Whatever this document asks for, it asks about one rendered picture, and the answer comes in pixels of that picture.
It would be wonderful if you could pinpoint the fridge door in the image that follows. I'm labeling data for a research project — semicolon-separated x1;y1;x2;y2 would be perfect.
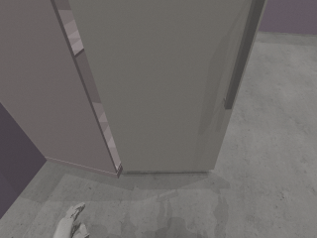
68;0;268;172

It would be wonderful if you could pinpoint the handle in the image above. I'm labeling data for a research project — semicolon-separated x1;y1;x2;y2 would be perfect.
224;0;265;110

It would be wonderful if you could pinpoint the left robot hand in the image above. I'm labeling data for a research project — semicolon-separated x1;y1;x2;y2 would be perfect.
53;202;90;238

